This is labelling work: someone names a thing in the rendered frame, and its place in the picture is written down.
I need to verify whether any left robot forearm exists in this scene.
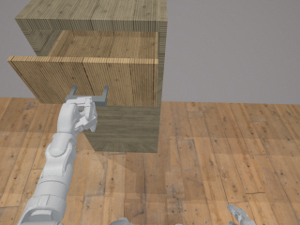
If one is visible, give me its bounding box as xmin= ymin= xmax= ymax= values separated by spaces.
xmin=17 ymin=132 xmax=78 ymax=225

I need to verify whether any right robot hand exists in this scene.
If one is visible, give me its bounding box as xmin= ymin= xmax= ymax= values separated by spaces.
xmin=227 ymin=203 xmax=256 ymax=225

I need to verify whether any handle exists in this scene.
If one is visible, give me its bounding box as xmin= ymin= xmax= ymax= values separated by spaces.
xmin=65 ymin=84 xmax=109 ymax=107

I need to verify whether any drawer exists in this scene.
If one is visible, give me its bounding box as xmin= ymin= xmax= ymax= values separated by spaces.
xmin=7 ymin=30 xmax=158 ymax=107

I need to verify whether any cabinet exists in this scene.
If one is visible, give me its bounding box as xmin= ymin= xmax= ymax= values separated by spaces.
xmin=14 ymin=0 xmax=168 ymax=153

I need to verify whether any left robot hand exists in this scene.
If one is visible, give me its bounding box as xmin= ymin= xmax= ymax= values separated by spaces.
xmin=56 ymin=97 xmax=98 ymax=139

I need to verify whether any left robot shin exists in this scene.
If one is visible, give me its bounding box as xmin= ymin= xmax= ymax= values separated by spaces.
xmin=118 ymin=217 xmax=128 ymax=221

